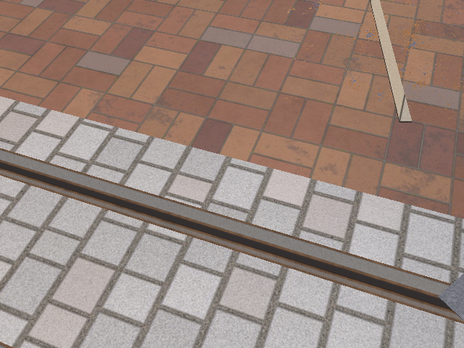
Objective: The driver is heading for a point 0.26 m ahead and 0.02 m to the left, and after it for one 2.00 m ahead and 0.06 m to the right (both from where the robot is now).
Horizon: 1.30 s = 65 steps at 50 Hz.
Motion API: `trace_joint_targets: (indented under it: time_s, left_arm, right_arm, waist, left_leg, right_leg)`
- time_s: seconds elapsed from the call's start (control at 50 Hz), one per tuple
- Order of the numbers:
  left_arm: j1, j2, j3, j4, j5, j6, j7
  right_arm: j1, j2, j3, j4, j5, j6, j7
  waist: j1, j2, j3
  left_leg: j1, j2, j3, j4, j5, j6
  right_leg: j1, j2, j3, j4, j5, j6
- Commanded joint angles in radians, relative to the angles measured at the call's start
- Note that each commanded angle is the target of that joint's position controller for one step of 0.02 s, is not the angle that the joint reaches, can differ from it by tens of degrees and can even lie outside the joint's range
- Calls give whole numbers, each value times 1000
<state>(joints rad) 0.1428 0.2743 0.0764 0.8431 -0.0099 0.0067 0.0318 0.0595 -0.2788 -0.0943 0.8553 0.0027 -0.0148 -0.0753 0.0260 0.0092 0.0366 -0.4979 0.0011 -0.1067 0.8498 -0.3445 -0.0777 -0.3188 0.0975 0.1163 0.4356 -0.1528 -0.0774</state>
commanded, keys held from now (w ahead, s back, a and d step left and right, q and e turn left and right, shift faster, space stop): no key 0.08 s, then w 0.92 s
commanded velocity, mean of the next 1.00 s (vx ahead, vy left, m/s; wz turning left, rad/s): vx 0.34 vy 0.00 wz -0.11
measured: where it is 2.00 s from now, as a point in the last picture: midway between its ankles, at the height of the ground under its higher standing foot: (285, 191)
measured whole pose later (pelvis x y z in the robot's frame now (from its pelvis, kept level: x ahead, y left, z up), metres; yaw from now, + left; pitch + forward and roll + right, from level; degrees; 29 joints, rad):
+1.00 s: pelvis +0.35 -0.05 -0.01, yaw -5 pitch +3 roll -2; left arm 0.41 0.26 0.05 0.94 -0.02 -0.07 0.00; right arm 0.01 -0.26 -0.03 0.71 0.02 -0.10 0.05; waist 0.09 0.04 0.03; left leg -0.63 0.06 0.02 0.52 0.06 0.05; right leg 0.12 0.05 -0.03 0.19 -0.35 -0.03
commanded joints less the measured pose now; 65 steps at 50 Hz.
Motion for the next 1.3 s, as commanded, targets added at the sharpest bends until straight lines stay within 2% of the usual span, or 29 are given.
trace_joint_targets:
  time_s: [0.02,0.08,0.14,0.16,0.18,0.2,0.22,0.28,0.4,0.48,0.54,0.56,0.58,0.6,0.62,0.64,0.7,0.78,0.86,0.96,1.02,1.04,1.06,1.08,1.1,1.12,1.16,1.22,1.3]
  left_arm:
    - [-25,163,37,-67,7,-1,8]
    - [-29,151,27,-74,12,9,6]
    - [-7,107,3,-70,0,17,12]
    - [22,65,-11,-64,6,12,10]
    - [14,39,-14,-85,-5,-4,7]
    - [-59,111,5,-119,-14,-29,1]
    - [-54,160,21,-108,-22,-44,-6]
    - [-24,131,25,-62,1,-57,-24]
    - [-158,31,-7,-90,-7,-85,-39]
    - [-168,66,-6,-99,-21,-92,-54]
    - [3,112,18,-44,-25,-92,-51]
    - [145,162,41,-9,-26,-94,-42]
    - [287,261,65,13,-5,-89,-32]
    - [334,272,62,26,-3,-94,-46]
    - [255,192,35,13,-4,-101,-52]
    - [194,141,20,-4,-2,-103,-55]
    - [88,91,0,-25,13,-102,-59]
    - [128,120,6,-1,6,-108,-46]
    - [186,137,5,20,-1,-105,-31]
    - [275,153,8,60,-13,-87,-27]
    - [262,186,19,59,-6,-70,-22]
    - [248,184,17,56,-1,-61,-20]
    - [244,163,5,41,9,-59,-18]
    - [382,34,-32,19,11,-77,-29]
    - [373,51,-35,46,1,-103,-39]
    - [261,152,-5,6,-31,-117,-45]
    - [139,138,-7,-28,-25,-122,-37]
    - [205,82,-7,-7,-7,-82,-28]
    - [95,73,-9,-50,9,-71,-23]
  right_arm:
    - [15,-83,-12,-47,4,-15,12]
    - [34,-87,-7,-48,7,-28,32]
    - [111,-70,0,-20,2,-43,58]
    - [172,-108,-5,-9,-16,-46,58]
    - [239,-193,-20,7,-31,-43,56]
    - [249,-219,-31,8,-45,-54,62]
    - [193,-177,-21,-11,-30,-66,56]
    - [172,-128,-7,-18,8,-75,45]
    - [284,-149,-13,8,13,-80,49]
    - [322,-177,-20,14,27,-74,63]
    - [299,-157,-10,8,29,-64,67]
    - [286,-115,6,-1,20,-65,68]
    - [283,-31,32,-47,5,-76,67]
    - [285,-44,31,-73,21,-98,58]
    - [259,-127,10,-77,41,-109,63]
    - [227,-139,8,-79,44,-114,69]
    - [203,-100,8,-78,15,-102,75]
    - [141,-70,17,-115,1,-81,79]
    - [-24,-29,42,-172,8,-90,95]
    - [-140,-50,45,-233,18,-97,126]
    - [-49,-105,24,-224,15,-95,129]
    - [86,-142,4,-189,15,-92,122]
    - [259,-186,-12,-150,9,-87,109]
    - [371,-286,-36,-130,-18,-84,105]
    - [398,-211,-16,-115,-2,-79,107]
    - [324,-168,1,-120,6,-77,104]
    - [185,-118,17,-136,-2,-79,104]
    - [131,-90,22,-132,-11,-99,113]
    - [175,-128,12,-96,-8,-105,99]
  waist:
    - [-4,-149,-110]
    - [-6,-155,-119]
    - [-52,-115,-133]
    - [-57,-10,-142]
    - [-47,190,-117]
    - [-78,245,-20]
    - [-48,187,37]
    - [-34,139,29]
    - [-100,149,20]
    - [-100,154,30]
    - [5,125,-16]
    - [73,73,-98]
    - [109,-176,-217]
    - [107,-317,-266]
    - [82,-219,-152]
    - [58,-177,-81]
    - [-5,-113,-4]
    - [-17,-64,14]
    - [31,-63,45]
    - [44,-58,65]
    - [-28,-105,-28]
    - [-104,-107,-115]
    - [-178,-89,-239]
    - [-134,139,-424]
    - [-148,216,-521]
    - [-146,158,-334]
    - [-81,16,-110]
    - [-1,61,-70]
    - [-9,42,-12]
  left_leg:
    - [27,-3,19,-79,16,-7]
    - [120,-7,41,-172,5,9]
    - [355,-7,84,-444,131,68]
    - [468,131,-57,-491,37,120]
    - [508,285,-315,-591,-182,240]
    - [419,391,-554,-699,-377,355]
    - [397,372,-512,-708,-408,343]
    - [433,267,-303,-721,-222,255]
    - [369,195,-83,-726,40,247]
    - [344,242,-98,-693,23,265]
    - [270,223,-59,-556,150,224]
    - [194,163,14,-348,245,182]
    - [-91,52,138,47,91,104]
    - [-264,-18,67,277,-219,93]
    - [-354,56,16,389,-168,114]
    - [-358,98,30,387,-70,137]
    - [-262,163,44,276,105,130]
    - [-277,155,77,116,244,80]
    - [-168,99,133,-187,456,79]
    - [-180,63,117,-334,432,127]
    - [-21,0,157,-336,298,173]
    - [161,-34,187,-350,297,203]
    - [466,46,110,-302,337,248]
    - [907,327,-353,-317,173,415]
    - [973,405,-664,-502,58,449]
    - [846,365,-531,-534,-2,385]
    - [503,289,-283,-598,146,336]
    - [298,223,-142,-691,245,331]
    - [279,205,-40,-743,330,338]
  right_leg:
    - [109,-248,290,-137,-8,-153]
    - [103,-249,308,-102,78,-146]
    - [5,-165,271,-63,-268,-72]
    - [-108,-100,203,80,-402,-20]
    - [-288,49,-6,317,-459,24]
    - [-412,10,31,467,-453,29]
    - [-445,-40,59,544,-358,27]
    - [-446,-116,-33,564,-161,66]
    - [-246,-119,-143,235,-18,92]
    - [-125,-113,-161,111,-41,69]
    - [146,-87,-177,26,-25,24]
    - [345,-141,-102,8,-42,-12]
    - [620,-387,264,-66,-197,-117]
    - [643,-505,608,-204,-365,-225]
    - [564,-484,529,-213,-416,-208]
    - [475,-431,398,-220,-372,-169]
    - [277,-332,182,-283,-93,-134]
    - [239,-305,46,-314,199,-150]
    - [187,-257,-56,-338,215,-117]
    - [368,-334,-45,-275,275,-103]
    - [459,-345,-55,-112,661,-71]
    - [440,-312,-85,56,806,-51]
    - [270,-274,-104,295,683,-22]
    - [-156,-115,-132,728,211,45]
    - [-306,-35,10,889,-403,47]
    - [-412,-102,25,949,-373,34]
    - [-386,-196,-39,832,-215,30]
    - [-243,-248,-37,725,-130,47]
    - [-337,-266,-49,540,41,87]
Next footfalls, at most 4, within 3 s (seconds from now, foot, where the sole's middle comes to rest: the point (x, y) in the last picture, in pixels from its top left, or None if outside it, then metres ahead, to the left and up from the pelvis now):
0.16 left None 0.07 0.15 -0.78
0.56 right None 0.22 -0.14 -0.78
1.06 left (244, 296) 0.60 0.04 -0.78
1.60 right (324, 218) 0.87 -0.22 -0.78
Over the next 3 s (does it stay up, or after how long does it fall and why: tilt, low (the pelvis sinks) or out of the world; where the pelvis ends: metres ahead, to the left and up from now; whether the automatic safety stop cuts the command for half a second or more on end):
stays up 1.48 -0.17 0.01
